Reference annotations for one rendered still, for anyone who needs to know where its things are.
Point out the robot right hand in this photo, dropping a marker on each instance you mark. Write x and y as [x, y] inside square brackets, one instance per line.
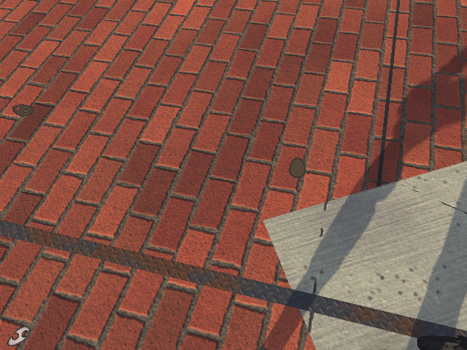
[433, 342]

